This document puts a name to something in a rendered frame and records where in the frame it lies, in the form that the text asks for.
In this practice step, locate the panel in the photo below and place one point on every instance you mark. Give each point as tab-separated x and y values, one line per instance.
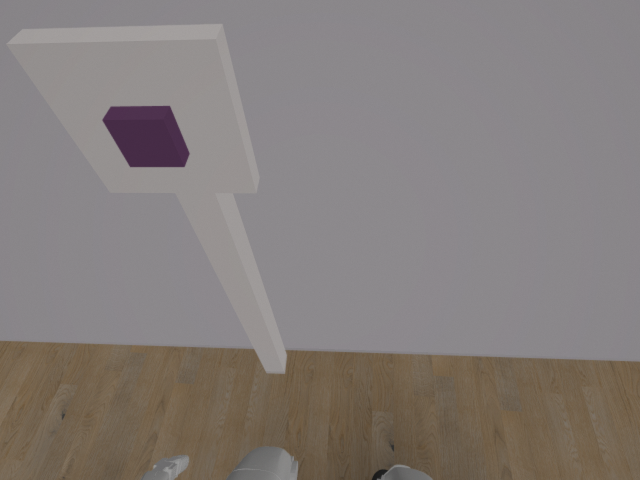
82	72

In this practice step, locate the left robot hand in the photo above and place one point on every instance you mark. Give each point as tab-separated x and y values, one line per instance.
167	469

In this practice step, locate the left robot thigh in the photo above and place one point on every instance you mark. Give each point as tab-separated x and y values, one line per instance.
266	463

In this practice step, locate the button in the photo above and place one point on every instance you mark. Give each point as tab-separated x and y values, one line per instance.
147	136

